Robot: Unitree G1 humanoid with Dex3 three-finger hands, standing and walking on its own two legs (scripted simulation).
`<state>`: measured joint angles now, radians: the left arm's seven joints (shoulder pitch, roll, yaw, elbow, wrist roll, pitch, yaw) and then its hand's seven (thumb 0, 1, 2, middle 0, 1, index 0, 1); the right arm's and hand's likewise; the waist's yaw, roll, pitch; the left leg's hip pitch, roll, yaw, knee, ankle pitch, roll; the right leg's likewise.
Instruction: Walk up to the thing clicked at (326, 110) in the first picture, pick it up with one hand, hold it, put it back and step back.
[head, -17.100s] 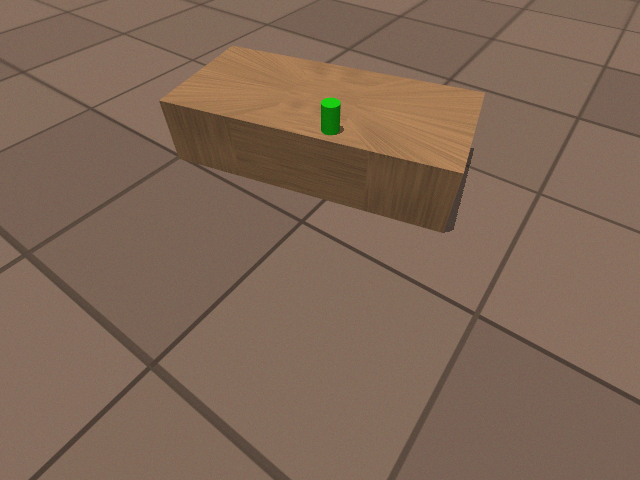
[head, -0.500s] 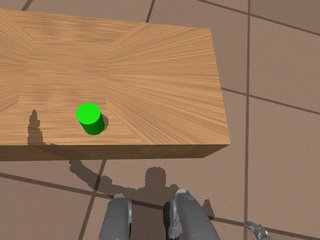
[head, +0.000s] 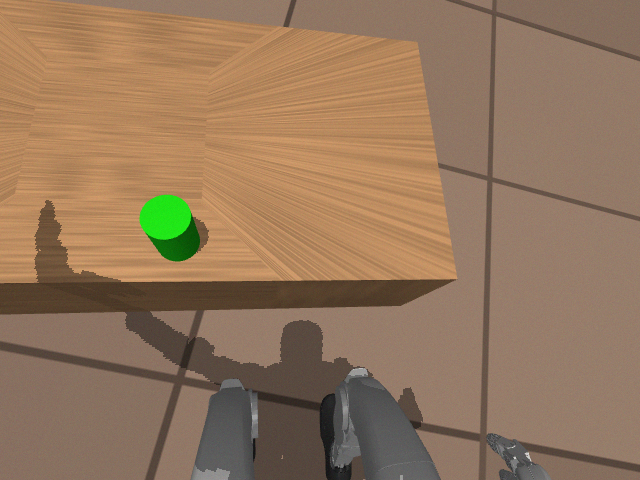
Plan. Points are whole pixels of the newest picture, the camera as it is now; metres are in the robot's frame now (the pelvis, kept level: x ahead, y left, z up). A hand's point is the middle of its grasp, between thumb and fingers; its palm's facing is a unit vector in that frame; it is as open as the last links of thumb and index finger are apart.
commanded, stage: go down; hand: left
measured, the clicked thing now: (172, 230) +0.49 +0.20 -0.26
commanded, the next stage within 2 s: none
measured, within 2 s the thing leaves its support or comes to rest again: neither
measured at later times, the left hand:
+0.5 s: hand out of the picture +0.43 +0.41 +0.04, palm faces +0.22 -0.97 -0.05, open 17.3 cm
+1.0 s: hand out of the picture +0.45 +0.40 +0.04, palm faces +0.23 -0.97 -0.01, open 17.3 cm
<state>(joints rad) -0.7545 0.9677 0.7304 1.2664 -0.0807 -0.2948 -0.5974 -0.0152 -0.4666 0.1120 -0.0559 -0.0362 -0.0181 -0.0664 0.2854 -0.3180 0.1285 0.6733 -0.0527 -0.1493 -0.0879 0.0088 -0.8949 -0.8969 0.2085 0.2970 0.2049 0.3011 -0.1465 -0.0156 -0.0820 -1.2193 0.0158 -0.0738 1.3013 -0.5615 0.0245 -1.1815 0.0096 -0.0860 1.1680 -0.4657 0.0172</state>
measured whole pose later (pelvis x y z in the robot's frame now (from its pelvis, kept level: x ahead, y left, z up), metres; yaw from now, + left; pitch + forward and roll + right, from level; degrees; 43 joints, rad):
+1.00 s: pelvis +0.00 +0.00 -0.01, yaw -1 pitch +29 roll -7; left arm -0.81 0.98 0.76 1.25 -0.12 -0.32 -0.62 -0.02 -0.49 0.10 -0.05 -0.04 -0.02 -0.07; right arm 0.28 -0.31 0.15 0.67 -0.04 -0.13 -0.09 0.01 -0.90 -0.90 0.21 0.30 0.21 0.30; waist -0.16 -0.01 -0.08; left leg -1.27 0.02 -0.08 1.34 -0.58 0.03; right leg -1.23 0.01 -0.09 1.20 -0.47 0.02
